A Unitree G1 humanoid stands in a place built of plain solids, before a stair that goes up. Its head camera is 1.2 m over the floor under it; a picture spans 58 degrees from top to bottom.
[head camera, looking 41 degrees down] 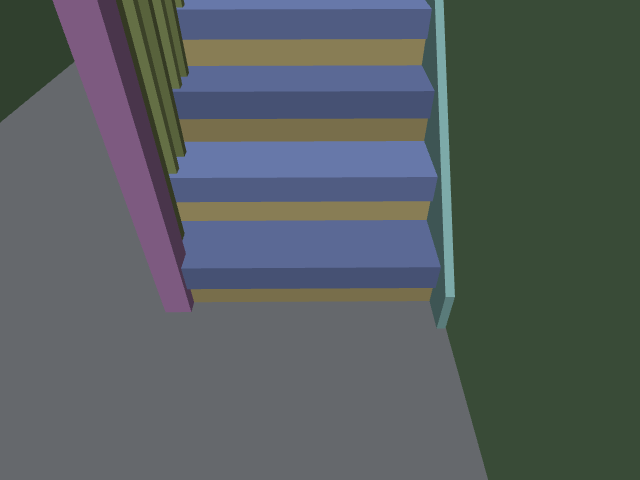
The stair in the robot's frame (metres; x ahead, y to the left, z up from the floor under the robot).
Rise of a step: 0.21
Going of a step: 0.22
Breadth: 0.94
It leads straight ahead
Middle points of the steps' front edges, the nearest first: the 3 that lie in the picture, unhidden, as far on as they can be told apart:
1.01 0.03 0.20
1.24 0.08 0.40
1.46 0.08 0.61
